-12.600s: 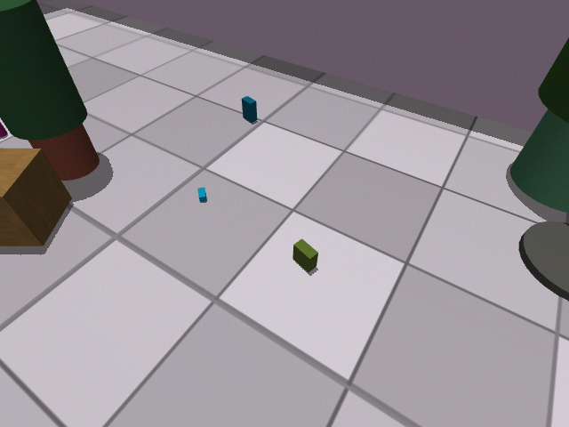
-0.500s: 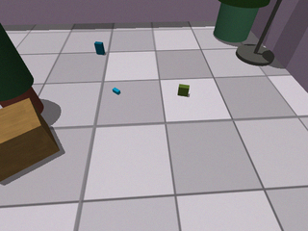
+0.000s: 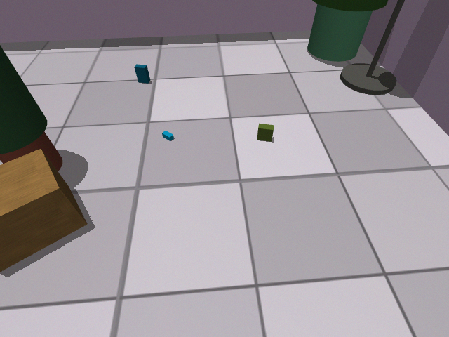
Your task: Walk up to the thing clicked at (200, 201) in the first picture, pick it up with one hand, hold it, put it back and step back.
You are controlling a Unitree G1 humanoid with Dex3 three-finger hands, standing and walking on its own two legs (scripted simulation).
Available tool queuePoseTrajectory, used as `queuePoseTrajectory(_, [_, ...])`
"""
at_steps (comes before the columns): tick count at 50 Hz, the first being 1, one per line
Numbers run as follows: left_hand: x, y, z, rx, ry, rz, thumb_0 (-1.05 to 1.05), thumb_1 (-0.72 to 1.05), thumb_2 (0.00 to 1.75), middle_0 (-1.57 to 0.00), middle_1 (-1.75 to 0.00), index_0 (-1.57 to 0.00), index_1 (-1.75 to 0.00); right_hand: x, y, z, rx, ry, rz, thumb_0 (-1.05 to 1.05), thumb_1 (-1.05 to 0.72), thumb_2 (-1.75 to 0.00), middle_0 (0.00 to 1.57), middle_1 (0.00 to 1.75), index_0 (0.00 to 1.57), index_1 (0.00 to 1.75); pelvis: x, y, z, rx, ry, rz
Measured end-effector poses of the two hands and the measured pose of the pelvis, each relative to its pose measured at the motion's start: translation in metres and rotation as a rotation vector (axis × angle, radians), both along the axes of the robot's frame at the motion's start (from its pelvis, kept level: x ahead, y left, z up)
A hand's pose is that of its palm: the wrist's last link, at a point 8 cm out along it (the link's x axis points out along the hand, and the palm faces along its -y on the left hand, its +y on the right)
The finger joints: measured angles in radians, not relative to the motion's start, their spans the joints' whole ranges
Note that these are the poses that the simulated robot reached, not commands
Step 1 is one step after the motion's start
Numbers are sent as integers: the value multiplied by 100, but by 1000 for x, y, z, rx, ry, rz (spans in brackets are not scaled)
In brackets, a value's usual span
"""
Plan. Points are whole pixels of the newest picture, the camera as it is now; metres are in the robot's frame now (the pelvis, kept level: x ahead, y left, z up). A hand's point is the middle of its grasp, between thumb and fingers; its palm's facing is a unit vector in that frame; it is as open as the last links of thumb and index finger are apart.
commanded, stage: stand
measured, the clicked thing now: (167, 135) +1.48 +0.33 -0.76
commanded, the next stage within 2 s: none
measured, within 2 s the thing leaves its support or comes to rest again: neither
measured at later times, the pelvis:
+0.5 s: pelvis +0.00 +0.00 +0.00, yaw +2 degrees
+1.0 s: pelvis +0.01 +0.01 +0.00, yaw +3 degrees
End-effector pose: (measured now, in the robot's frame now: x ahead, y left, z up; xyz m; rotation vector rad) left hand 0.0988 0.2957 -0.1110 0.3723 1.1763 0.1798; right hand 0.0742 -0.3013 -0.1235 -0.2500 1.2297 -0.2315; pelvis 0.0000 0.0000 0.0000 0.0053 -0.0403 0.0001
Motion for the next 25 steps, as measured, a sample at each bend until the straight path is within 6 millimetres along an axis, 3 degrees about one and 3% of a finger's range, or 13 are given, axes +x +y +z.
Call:
queuePoseTrajectory(8, [-11,-5,-3,-34,10,24,1,90,90,-21,-30,-20,-30,-6,3,5,-8,19,15,1,-90,-89,20,30,21,30,-1,0,4,-3,2,16])
queuePoseTrajectory(25, [-42,2,-6,-36,50,78,1,91,90,-21,-30,-20,-30,11,7,10,-17,-7,61,0,-90,-89,20,30,21,30,1,2,5,-6,7,41])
